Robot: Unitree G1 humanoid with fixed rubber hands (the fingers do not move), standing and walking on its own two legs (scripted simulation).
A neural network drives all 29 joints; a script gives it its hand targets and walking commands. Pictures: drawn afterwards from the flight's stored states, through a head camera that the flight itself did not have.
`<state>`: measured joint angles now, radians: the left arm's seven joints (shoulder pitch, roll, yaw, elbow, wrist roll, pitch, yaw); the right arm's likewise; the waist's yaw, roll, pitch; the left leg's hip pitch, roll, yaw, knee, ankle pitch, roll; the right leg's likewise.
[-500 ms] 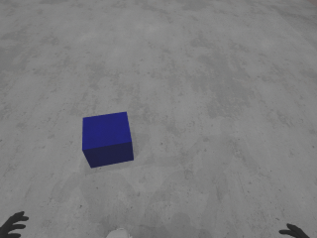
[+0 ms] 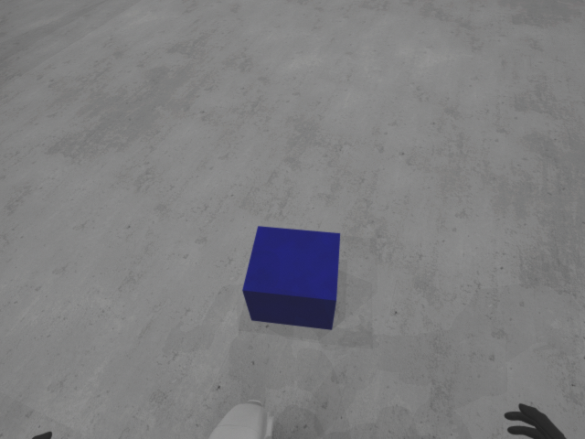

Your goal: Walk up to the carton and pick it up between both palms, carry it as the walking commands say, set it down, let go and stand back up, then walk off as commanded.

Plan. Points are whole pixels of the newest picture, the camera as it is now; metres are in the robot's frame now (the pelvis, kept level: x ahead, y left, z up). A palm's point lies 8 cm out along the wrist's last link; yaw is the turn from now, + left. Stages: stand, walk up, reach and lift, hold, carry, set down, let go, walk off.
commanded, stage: walk up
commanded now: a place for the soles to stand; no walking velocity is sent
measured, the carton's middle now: (294, 277) +0.69 +0.08 -0.65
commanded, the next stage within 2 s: none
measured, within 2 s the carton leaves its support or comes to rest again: neither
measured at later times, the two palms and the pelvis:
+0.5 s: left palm (81, 365) +0.20 +0.35 -0.08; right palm (508, 356) +0.28 -0.31 -0.11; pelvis +0.15 +0.01 -0.03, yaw +10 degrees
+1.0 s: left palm (87, 352) +0.23 +0.37 -0.10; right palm (463, 279) +0.40 -0.25 -0.09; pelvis +0.19 +0.03 -0.01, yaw +11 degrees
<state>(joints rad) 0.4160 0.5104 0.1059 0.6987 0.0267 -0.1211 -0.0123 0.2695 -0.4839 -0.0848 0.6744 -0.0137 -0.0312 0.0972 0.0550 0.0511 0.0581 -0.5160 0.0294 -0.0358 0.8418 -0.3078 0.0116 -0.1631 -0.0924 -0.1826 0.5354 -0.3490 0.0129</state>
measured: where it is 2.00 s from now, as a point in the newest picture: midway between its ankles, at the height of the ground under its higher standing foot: (268, 425)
